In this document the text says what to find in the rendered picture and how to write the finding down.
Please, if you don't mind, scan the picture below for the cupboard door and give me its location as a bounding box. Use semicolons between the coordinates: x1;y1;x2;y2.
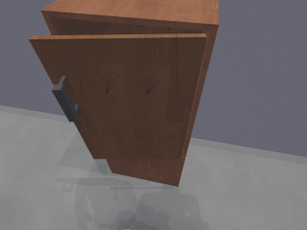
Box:
29;34;207;159

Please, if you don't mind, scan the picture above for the handle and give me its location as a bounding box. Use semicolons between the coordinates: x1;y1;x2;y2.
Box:
52;76;80;122

